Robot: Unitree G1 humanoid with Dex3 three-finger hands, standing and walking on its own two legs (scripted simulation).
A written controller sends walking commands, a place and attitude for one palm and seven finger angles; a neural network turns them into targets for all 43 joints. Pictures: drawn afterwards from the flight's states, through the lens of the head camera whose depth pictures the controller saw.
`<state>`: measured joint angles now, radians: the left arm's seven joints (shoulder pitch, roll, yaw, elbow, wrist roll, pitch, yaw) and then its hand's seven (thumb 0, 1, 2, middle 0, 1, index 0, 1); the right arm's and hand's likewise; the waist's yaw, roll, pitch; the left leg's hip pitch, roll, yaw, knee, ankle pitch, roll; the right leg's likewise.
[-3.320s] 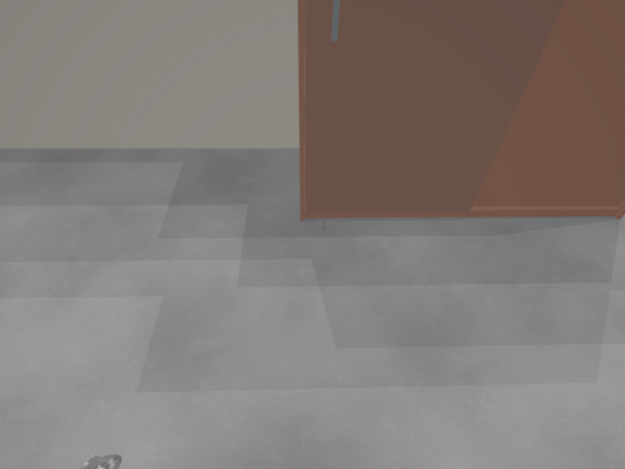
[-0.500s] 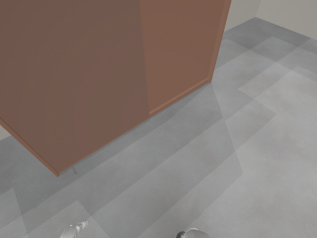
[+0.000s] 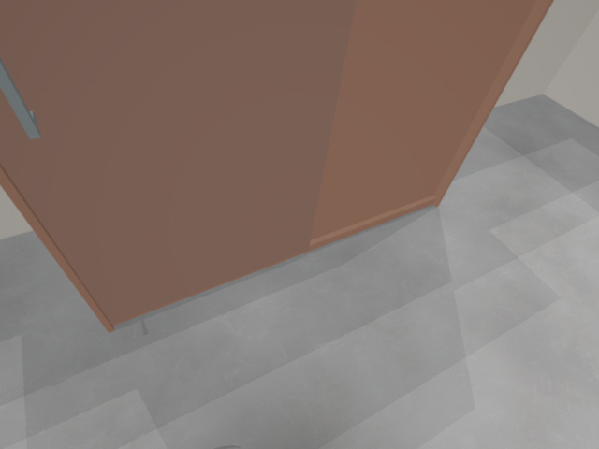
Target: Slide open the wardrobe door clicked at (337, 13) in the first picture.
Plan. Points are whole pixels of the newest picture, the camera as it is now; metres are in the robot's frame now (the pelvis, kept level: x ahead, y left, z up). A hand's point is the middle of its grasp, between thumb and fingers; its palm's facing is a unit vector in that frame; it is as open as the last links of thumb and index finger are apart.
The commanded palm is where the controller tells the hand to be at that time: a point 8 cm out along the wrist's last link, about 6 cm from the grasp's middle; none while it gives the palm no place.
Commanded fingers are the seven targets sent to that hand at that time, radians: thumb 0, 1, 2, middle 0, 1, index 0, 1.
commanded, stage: turn to face it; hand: left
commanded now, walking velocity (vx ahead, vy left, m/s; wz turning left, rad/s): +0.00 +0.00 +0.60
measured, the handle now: (9, 82) +0.58 +0.50 +0.14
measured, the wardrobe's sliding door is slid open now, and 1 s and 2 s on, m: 0.00 0.00 0.00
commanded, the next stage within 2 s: take the last steps up to it in 0.66 s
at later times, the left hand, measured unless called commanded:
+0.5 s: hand out of the picture +0.04 +0.17 -0.13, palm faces +0.30 -0.91 -0.30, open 7.4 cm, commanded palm none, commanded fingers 0.00 0.90 0.90 -0.20 -0.30 -0.20 -0.30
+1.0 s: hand out of the picture -0.12 +0.14 -0.17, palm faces +0.49 -0.85 -0.20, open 7.4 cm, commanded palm none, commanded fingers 0.00 0.90 0.90 -0.20 -0.30 -0.20 -0.30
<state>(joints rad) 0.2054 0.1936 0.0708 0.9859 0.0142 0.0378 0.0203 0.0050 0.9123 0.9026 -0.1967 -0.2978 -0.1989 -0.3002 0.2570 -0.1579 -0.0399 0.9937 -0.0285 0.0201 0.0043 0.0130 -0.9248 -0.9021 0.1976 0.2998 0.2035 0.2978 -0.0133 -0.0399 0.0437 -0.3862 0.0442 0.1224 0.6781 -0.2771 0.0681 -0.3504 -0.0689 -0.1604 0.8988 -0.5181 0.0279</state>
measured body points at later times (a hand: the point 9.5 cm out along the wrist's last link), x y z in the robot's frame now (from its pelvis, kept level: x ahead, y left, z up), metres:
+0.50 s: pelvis +0.00 -0.06 +0.01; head +0.03 -0.08 +0.46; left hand +0.03 +0.21 -0.11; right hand +0.14 -0.30 -0.14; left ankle +0.04 +0.07 -0.69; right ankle +0.03 -0.17 -0.72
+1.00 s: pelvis -0.01 -0.03 +0.02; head +0.00 +0.00 +0.46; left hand -0.14 +0.19 -0.15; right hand +0.18 -0.20 -0.11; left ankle -0.09 +0.04 -0.72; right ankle +0.03 -0.16 -0.66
